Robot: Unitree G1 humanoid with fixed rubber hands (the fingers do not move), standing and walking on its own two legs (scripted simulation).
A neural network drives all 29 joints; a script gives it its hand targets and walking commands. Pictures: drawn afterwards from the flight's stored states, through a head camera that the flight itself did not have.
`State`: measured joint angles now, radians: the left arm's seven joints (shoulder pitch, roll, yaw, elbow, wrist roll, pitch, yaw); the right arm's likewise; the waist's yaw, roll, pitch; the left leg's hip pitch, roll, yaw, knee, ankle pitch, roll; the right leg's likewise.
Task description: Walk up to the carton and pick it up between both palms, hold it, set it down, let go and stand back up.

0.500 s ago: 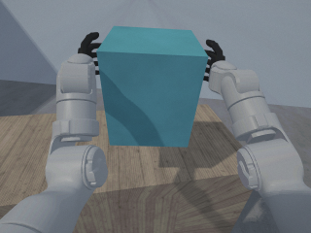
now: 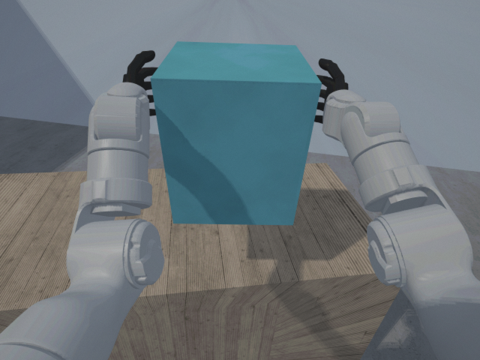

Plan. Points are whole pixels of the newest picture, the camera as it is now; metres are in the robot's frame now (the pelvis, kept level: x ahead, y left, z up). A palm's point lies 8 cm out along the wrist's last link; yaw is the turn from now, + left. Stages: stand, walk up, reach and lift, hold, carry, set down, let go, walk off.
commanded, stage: hold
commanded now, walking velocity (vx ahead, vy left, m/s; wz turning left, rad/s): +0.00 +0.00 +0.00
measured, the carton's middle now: (235, 133) +0.41 +0.01 +0.26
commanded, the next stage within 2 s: none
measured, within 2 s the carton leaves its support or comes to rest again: neither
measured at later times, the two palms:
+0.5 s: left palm (134, 99) +0.36 +0.16 +0.33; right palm (334, 106) +0.36 -0.14 +0.33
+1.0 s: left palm (142, 94) +0.36 +0.15 +0.34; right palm (345, 108) +0.35 -0.15 +0.33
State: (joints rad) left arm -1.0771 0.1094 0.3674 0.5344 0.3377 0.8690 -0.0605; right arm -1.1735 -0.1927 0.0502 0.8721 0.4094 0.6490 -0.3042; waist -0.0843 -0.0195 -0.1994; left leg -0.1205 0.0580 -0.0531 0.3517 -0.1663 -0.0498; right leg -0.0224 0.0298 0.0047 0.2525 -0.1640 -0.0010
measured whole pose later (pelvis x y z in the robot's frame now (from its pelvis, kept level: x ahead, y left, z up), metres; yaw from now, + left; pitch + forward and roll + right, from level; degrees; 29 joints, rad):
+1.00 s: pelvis +0.00 +0.01 +0.00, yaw +0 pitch -5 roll -1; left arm -1.09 0.09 0.37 0.53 0.36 0.88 -0.06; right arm -1.16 -0.19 0.01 0.86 0.39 0.66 -0.29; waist -0.10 -0.01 -0.19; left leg -0.09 0.05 -0.04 0.33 -0.15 -0.04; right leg 0.00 0.02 0.02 0.24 -0.15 0.01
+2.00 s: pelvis +0.00 +0.00 +0.00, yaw +0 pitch -3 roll -1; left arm -1.10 0.11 0.37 0.55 0.33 0.87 -0.05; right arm -1.18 -0.18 0.02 0.87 0.38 0.66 -0.30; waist -0.08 -0.02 -0.20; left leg -0.13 0.06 -0.05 0.35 -0.16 -0.05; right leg -0.04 0.03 0.00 0.26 -0.16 0.00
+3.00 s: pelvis +0.00 +0.00 +0.00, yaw +0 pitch -4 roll -1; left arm -1.08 0.11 0.37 0.53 0.33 0.87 -0.05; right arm -1.17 -0.19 0.04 0.87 0.40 0.66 -0.30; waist -0.08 -0.02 -0.20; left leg -0.13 0.06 -0.05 0.35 -0.17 -0.05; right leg -0.03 0.03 0.01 0.25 -0.16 0.00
